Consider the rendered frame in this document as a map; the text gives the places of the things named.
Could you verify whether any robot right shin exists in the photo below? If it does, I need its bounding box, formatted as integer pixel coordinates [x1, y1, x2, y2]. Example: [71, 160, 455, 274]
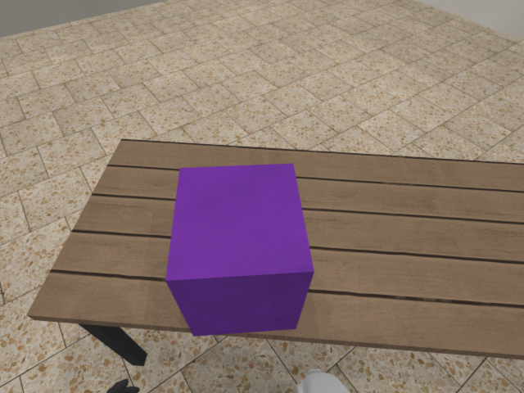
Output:
[306, 369, 322, 377]

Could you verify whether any robot right thigh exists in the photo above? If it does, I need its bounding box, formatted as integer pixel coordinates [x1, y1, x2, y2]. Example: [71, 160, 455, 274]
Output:
[297, 373, 350, 393]

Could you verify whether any carton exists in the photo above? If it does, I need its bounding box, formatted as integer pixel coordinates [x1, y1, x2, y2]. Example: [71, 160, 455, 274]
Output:
[165, 164, 314, 337]

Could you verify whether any table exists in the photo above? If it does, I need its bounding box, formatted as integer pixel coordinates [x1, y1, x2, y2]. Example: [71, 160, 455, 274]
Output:
[27, 139, 524, 366]

